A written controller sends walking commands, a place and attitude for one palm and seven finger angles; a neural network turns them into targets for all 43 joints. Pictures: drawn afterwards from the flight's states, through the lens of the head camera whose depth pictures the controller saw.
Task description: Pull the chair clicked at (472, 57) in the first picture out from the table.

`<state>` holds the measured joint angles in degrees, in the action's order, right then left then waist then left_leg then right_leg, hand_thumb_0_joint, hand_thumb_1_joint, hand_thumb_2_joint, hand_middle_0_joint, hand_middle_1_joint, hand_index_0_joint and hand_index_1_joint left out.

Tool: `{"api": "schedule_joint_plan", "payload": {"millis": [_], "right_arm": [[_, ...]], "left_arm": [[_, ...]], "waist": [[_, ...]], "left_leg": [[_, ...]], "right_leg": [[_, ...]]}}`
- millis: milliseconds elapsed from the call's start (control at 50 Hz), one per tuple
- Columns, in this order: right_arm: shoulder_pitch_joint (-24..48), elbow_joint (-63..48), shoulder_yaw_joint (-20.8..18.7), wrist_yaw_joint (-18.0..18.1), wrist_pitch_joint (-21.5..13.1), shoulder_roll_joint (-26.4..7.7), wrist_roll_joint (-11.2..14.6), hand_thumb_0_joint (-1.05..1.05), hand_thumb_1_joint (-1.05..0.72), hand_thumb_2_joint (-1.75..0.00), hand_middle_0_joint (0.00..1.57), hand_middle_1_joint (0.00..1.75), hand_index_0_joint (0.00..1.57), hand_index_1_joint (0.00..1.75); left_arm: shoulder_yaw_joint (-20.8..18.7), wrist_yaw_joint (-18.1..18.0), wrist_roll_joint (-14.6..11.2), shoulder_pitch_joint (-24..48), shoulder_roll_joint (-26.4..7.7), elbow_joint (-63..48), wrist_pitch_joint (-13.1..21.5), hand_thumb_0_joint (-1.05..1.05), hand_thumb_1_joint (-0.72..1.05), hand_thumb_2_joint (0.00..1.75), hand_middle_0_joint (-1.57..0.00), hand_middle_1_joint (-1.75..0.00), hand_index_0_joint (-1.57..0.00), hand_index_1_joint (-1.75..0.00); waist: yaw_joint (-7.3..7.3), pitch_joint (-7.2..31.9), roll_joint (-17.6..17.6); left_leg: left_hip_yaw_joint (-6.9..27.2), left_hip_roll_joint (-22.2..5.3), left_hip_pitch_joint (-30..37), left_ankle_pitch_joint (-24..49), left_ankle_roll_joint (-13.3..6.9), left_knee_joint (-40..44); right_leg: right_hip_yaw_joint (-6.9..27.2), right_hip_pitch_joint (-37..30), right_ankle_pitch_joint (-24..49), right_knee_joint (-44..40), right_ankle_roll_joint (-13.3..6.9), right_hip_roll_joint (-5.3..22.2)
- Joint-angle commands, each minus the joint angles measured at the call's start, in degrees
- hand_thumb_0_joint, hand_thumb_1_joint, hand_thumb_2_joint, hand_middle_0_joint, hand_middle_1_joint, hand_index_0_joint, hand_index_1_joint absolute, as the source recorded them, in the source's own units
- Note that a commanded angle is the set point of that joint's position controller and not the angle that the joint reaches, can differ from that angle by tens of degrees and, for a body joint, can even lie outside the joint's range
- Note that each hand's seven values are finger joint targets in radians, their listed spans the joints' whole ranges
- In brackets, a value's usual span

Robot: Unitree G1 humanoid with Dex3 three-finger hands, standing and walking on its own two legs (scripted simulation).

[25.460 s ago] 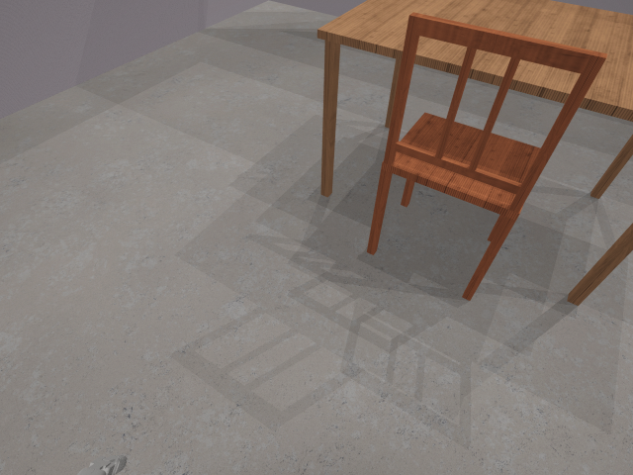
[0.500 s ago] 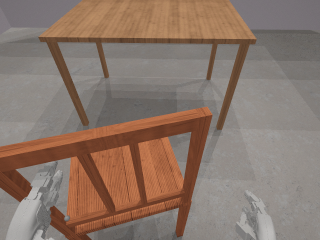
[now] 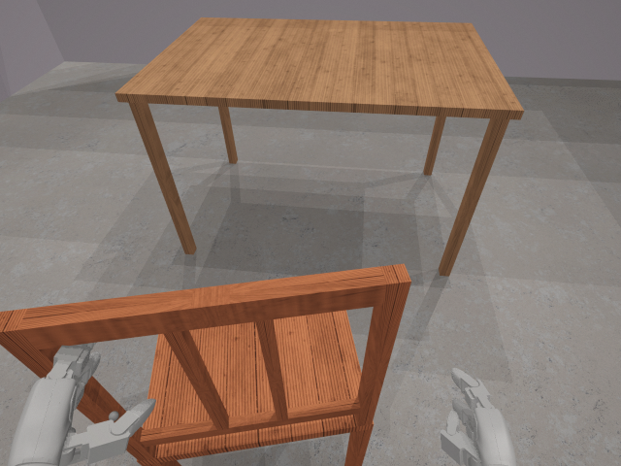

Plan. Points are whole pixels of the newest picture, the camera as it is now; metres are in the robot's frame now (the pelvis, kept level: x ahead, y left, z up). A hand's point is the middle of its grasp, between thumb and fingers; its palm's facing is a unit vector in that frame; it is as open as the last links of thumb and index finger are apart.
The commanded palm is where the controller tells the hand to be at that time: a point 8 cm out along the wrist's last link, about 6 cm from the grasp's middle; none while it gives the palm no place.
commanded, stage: draw the hand back to the body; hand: left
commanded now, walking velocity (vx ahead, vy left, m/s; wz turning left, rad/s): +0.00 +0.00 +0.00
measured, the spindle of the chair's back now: (203, 383) +0.23 +0.20 -0.05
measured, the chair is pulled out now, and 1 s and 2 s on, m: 0.64 0.64 0.66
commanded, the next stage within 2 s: step back with the hand held close in 0.54 s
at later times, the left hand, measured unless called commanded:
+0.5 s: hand (113, 408) +0.15 +0.24 +0.06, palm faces +0.36 -0.81 -0.46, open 7.1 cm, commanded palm +0.14 +0.28 +0.18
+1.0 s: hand (106, 421) +0.14 +0.24 +0.06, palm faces +0.20 -0.85 -0.48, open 7.2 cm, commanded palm +0.10 +0.28 +0.18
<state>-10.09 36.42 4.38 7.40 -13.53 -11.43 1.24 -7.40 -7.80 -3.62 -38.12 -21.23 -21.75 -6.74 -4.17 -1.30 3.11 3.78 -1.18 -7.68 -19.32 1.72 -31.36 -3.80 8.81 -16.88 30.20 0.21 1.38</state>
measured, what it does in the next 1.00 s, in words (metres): stands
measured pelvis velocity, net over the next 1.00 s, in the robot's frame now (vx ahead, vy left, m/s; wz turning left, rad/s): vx -0.04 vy -0.02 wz -0.02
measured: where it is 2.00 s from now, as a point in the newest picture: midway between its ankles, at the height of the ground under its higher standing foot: outside the picture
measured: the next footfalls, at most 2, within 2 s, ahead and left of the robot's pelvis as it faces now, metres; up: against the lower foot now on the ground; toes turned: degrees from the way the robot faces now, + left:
none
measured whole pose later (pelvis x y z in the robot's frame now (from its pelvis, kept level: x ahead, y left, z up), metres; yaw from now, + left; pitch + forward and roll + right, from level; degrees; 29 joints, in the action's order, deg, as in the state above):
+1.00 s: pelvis -0.04 -0.02 +0.00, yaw -1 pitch -3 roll +0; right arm -7.2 31.7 1.4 6.4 -6.8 -13.4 3.1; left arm -13.6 -7.9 -7.1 -34.9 -27.1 -25.4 -8.3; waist -2.9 -9.7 0.2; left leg 3.3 -2.6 -12.3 -13.6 3.2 -28.5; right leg -3.3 14.1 -11.0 27.9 -1.1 -0.1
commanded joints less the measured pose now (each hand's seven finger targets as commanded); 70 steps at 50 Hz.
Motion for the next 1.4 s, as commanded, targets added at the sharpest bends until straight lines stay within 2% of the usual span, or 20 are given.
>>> {"api": "schedule_joint_plan", "payload": {"millis": [0, 100, 140, 180, 400, 640, 660, 680, 700, 720, 760, 820, 860, 900, 1000, 1120, 1180, 1220, 1300, 1380], "right_arm": [[7.8, -8.1, -2.5, -0.1, -4.5, -6.0, -0.1, 0.0, -0.9, -0.9, 0.2, 0.3, 0.2, 0.3], [7.1, -7.4, -2.5, -0.4, -5.3, -6.3, 0.3, 0.0, -0.9, -0.9, 0.2, 0.3, 0.2, 0.3], [6.9, -6.9, -2.9, -0.1, -5.2, -6.9, 0.4, 0.0, -0.9, -0.9, 0.2, 0.3, 0.2, 0.3], [7.1, -6.9, -2.5, -0.5, -5.8, -6.1, 0.6, 0.0, -0.9, -0.9, 0.2, 0.3, 0.2, 0.3], [6.8, -6.0, -2.9, -0.9, -7.3, -6.6, 0.5, 0.0, -0.9, -0.9, 0.2, 0.3, 0.2, 0.3], [6.5, -5.8, -2.5, -1.0, -7.5, -6.4, 0.7, 0.0, -0.9, -0.9, 0.2, 0.3, 0.2, 0.3], [2.7, -9.9, -4.5, -0.5, -3.6, -8.8, 2.8, 0.0, -0.9, -0.9, 0.2, 0.3, 0.2, 0.3], [3.7, -9.8, -4.6, -0.6, -1.9, -7.3, 2.6, 0.0, -0.9, -0.9, 0.2, 0.3, 0.2, 0.3], [3.8, -10.2, -4.6, -0.7, -0.9, -7.3, 2.5, 0.0, -0.9, -0.9, 0.2, 0.3, 0.2, 0.3], [4.6, -10.9, -4.4, -0.7, -0.3, -7.6, 2.5, 0.0, -0.9, -0.9, 0.2, 0.3, 0.2, 0.3], [4.9, -11.4, -4.5, -0.7, 0.9, -7.5, 2.0, 0.0, -0.9, -0.9, 0.2, 0.3, 0.2, 0.3], [5.9, -12.3, -4.9, -0.8, 2.4, -7.6, 2.0, 0.0, -0.9, -0.9, 0.2, 0.3, 0.2, 0.3], [5.9, -13.0, -5.1, -0.8, 3.3, -7.5, 1.7, 0.0, -0.9, -0.9, 0.2, 0.3, 0.2, 0.3], [6.0, -13.3, -5.4, -0.8, 3.9, -7.2, 1.6, 0.0, -0.9, -0.9, 0.2, 0.3, 0.2, 0.3], [5.9, -13.0, -5.8, -0.3, 4.3, -7.3, 1.2, 0.0, -0.9, -0.9, 0.2, 0.3, 0.2, 0.3], [5.1, -11.4, -6.1, 0.4, 2.5, -7.3, 0.9, 0.0, -0.9, -0.9, 0.2, 0.3, 0.2, 0.3], [2.6, -10.9, -5.9, 0.7, 1.3, -7.5, 0.1, 0.0, -0.9, -0.9, 0.2, 0.3, 0.2, 0.3], [2.9, -10.3, -5.8, 0.9, 0.1, -7.6, 0.0, 0.0, -0.9, -0.9, 0.2, 0.3, 0.2, 0.3], [0.5, -9.4, -5.7, 1.0, -1.6, -7.7, -0.9, 0.0, -0.9, -0.9, 0.2, 0.3, 0.2, 0.3], [0.1, -8.5, -5.5, 1.1, -2.7, -7.8, -1.4, 0.0, -0.9, -0.9, 0.2, 0.3, 0.2, 0.3]], "left_arm": [[-17.2, -5.1, 1.6, 15.6, -13.8, -28.2, 10.0, 0.0, 0.65, 0.78, -0.16, -0.25, -0.16, -0.25], [-19.1, -5.9, 1.5, 19.7, -16.7, -32.3, 9.5, 0.0, 0.83, 0.87, -0.19, -0.29, -0.19, -0.29], [-20.4, -6.4, 1.2, 21.7, -18.7, -32.9, 9.1, 0.0, 0.9, 0.9, -0.2, -0.3, -0.2, -0.3], [-19.3, -6.2, 1.3, 20.1, -16.8, -31.8, 8.8, 0.0, 0.9, 0.9, -0.2, -0.3, -0.2, -0.3], [-18.8, -6.2, 1.6, 19.9, -16.9, -33.4, 9.7, 0.0, 0.9, 0.9, -0.2, -0.3, -0.2, -0.3], [-17.5, -5.9, 1.3, 21.7, -16.1, -32.8, 9.7, 0.0, 0.9, 0.9, -0.2, -0.3, -0.2, -0.3], [-24.9, -4.0, -1.2, 31.2, -27.1, -32.5, 12.5, 0.0, 0.9, 0.9, -0.2, -0.3, -0.2, -0.3], [-22.1, -3.2, -0.8, 29.1, -22.0, -29.2, 12.2, 0.0, 0.9, 0.9, -0.2, -0.3, -0.2, -0.3], [-20.7, -2.8, -1.0, 27.4, -19.8, -28.0, 12.0, 0.0, 0.9, 0.9, -0.2, -0.3, -0.2, -0.3], [-20.5, -2.7, -1.1, 27.8, -20.6, -29.5, 12.4, 0.0, 0.9, 0.9, -0.2, -0.3, -0.2, -0.3], [-19.9, -3.2, -0.8, 24.1, -19.2, -29.7, 12.8, 0.0, 0.9, 0.9, -0.2, -0.3, -0.2, -0.3], [-21.0, -3.7, -0.9, 19.5, -20.1, -32.2, 13.2, 0.0, 0.9, 0.9, -0.2, -0.3, -0.2, -0.3], [-22.0, -4.1, -0.8, 17.5, -20.8, -34.2, 13.4, 0.0, 0.9, 0.9, -0.2, -0.3, -0.2, -0.3], [-23.1, -4.4, -0.9, 15.4, -21.2, -34.9, 13.4, 0.0, 0.9, 0.9, -0.2, -0.3, -0.2, -0.3], [-25.7, -4.6, -1.0, 11.2, -22.8, -37.8, 14.4, 0.0, 0.9, 0.9, -0.2, -0.3, -0.2, -0.3], [-29.1, -4.8, -0.4, 8.1, -25.0, -38.3, 16.6, 0.0, 0.9, 0.9, -0.2, -0.3, -0.2, -0.3], [-30.2, -5.1, 0.3, 9.7, -25.1, -39.5, 18.6, 0.0, 0.9, 0.9, -0.2, -0.3, -0.2, -0.3], [-30.6, -5.0, 0.6, 8.6, -25.3, -38.6, 19.5, 0.0, 0.9, 0.9, -0.2, -0.3, -0.2, -0.3], [-31.1, -5.1, 0.7, 9.6, -25.5, -39.2, 21.5, 0.0, 0.9, 0.9, -0.2, -0.3, -0.2, -0.3], [-31.4, -5.1, 0.6, 9.1, -25.4, -38.9, 22.7, 0.0, 0.9, 0.9, -0.2, -0.3, -0.2, -0.3]], "waist": [[0.6, 8.2, 9.2], [0.58, 10.1, 11.0], [0.88, 8.4, 10.7], [0.41, 9.4, 10.8], [0.49, 11.2, 10.3], [0.88, 8.8, 10.2], [2.02, -0.2, 3.7], [2.71, 1.9, 0.7], [2.76, 3.2, 0.0], [2.74, 4.8, 5.0], [2.44, 8.4, 8.0], [2.13, 13.8, 10.6], [1.82, 14.6, 9.2], [1.68, 15.3, 7.1], [1.51, 13.8, 10.0], [1.75, 11.0, 13.6], [2.07, 10.1, 12.7], [2.34, 10.0, 13.5], [2.36, 11.1, 9.4], [2.45, 11.5, 8.3]], "left_leg": [[-0.8, -0.3, 0.1, 17.0, -1.4, 6.8], [-1.0, -0.4, 1.4, 20.0, -1.3, 6.5], [-0.7, -0.5, 0.4, 19.4, -1.3, 6.8], [-1.1, -0.5, 1.1, 19.5, -1.4, 6.5], [-1.5, -0.3, 1.8, 19.8, -1.8, 5.4], [-1.6, -0.2, 0.5, 17.4, -1.6, 5.9], [0.2, -3.0, -1.6, 16.4, -2.7, 6.4], [-0.1, -3.0, -1.2, 14.9, -2.7, 6.0], [-0.9, -2.7, 0.2, 15.6, -2.4, 5.3], [-1.0, -2.6, 1.2, 16.9, -2.4, 5.7], [-1.0, -3.4, 2.1, 22.0, -2.2, 5.6], [-0.5, -4.5, 3.0, 26.8, -2.2, 5.7], [-0.1, -5.0, 1.2, 27.6, -2.3, 5.4], [0.2, -5.1, -0.9, 25.4, -2.3, 5.3], [2.3, -5.9, -7.1, 17.8, -3.0, 7.3], [3.5, -6.5, -17.7, -0.7, -4.0, 10.2], [4.4, -6.0, -22.5, -9.1, -4.3, 10.3], [4.4, -5.6, -23.1, -11.9, -4.4, 10.1], [4.3, -4.0, -21.7, -11.9, -3.9, 6.7], [4.4, -3.6, -20.4, -10.8, -3.7, 5.6]], "right_leg": [[1.1, -4.4, 13.1, -4.4, -2.0, 1.0], [0.9, -5.4, 15.8, -3.8, -1.8, 1.5], [0.9, -4.9, 15.8, -3.7, -1.7, 1.6], [0.3, -4.7, 15.6, -3.6, -1.6, 1.9], [0.6, -4.2, 16.9, -2.9, -1.4, 2.2], [0.6, -3.0, 14.9, -3.1, -1.3, 2.2], [7.6, 3.0, 20.2, -7.3, -0.9, 3.5], [7.3, 1.0, 23.0, -8.0, -0.7, 4.8], [7.7, 0.1, 25.3, -7.9, -0.7, 5.1], [8.0, -0.7, 27.4, -7.2, -0.9, 5.8], [7.2, -3.3, 29.1, -5.8, -0.6, 5.8], [6.8, -6.4, 30.7, -3.7, -0.4, 5.6], [6.4, -7.1, 30.0, -3.2, 0.0, 5.3], [6.3, -7.5, 28.6, -3.1, 0.1, 5.5], [5.8, -6.2, 20.0, -2.7, 0.3, 4.5], [6.5, -6.8, 6.1, -2.2, 0.7, 3.4], [7.1, -6.9, 0.9, -2.2, 0.6, 3.5], [7.9, -6.4, 0.1, -2.5, 0.4, 3.3], [9.5, -3.5, -2.5, -4.3, -0.6, 4.9], [9.5, -1.6, -3.6, -5.2, -1.2, 5.8]]}}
